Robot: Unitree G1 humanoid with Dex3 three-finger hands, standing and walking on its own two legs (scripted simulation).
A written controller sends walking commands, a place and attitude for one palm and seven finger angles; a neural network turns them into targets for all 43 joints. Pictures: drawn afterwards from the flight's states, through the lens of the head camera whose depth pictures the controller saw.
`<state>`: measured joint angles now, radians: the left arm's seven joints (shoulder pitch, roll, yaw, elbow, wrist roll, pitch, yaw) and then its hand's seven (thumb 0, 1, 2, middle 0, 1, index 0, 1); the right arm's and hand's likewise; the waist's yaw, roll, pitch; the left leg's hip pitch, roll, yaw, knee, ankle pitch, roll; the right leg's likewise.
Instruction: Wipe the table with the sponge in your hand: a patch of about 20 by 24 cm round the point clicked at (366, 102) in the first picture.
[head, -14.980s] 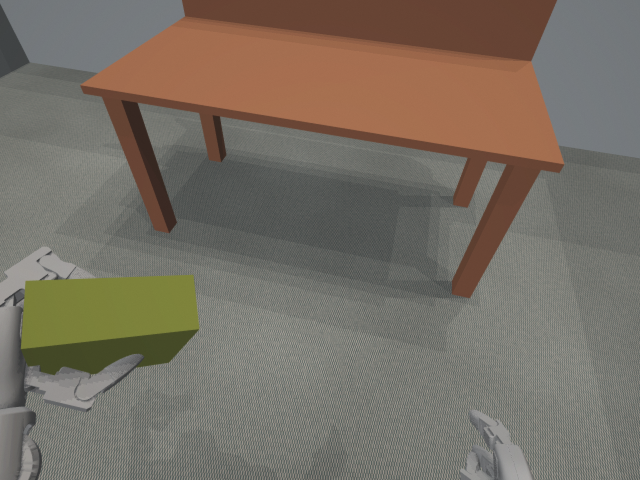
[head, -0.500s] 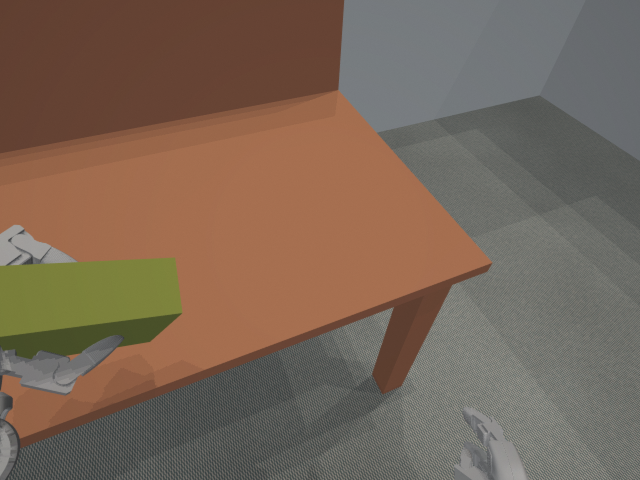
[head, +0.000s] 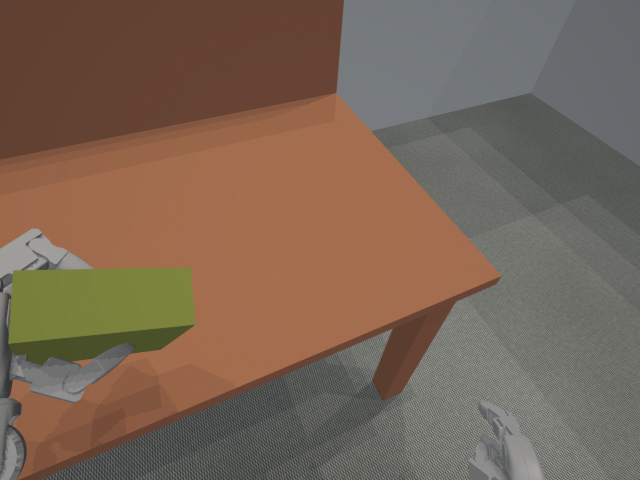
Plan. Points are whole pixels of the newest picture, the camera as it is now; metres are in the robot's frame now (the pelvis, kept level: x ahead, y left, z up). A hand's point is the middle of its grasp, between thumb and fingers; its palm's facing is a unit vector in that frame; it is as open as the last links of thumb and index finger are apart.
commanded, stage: shuffle to correct the standing spot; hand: left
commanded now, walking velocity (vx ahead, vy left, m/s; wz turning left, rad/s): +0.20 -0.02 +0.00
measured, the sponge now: (128, 317) +0.24 +0.20 +0.14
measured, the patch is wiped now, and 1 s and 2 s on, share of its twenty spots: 0.00 0.00 0.00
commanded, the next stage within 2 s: come to a stop and stand still in 1.62 s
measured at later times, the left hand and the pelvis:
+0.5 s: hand (84, 320) +0.22 +0.22 +0.17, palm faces +0.38 -0.84 -0.38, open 9.5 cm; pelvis +0.00 -0.02 +0.00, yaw +0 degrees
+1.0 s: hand (70, 320) +0.22 +0.24 +0.17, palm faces +0.37 -0.84 -0.40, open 9.5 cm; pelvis +0.00 -0.01 +0.00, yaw +0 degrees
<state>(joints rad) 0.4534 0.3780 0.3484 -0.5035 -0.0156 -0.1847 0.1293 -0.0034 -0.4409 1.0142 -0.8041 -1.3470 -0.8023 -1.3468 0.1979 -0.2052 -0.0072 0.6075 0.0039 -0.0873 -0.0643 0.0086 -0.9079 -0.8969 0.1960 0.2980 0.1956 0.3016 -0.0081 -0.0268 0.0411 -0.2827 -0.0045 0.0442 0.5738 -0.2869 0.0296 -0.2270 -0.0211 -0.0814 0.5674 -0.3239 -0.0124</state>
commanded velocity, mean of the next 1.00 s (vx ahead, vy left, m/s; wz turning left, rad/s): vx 0.20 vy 0.01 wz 0.00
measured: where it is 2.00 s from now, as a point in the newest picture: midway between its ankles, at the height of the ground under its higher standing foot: outside the picture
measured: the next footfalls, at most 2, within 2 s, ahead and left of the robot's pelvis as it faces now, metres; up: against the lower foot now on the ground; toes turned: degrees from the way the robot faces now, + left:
none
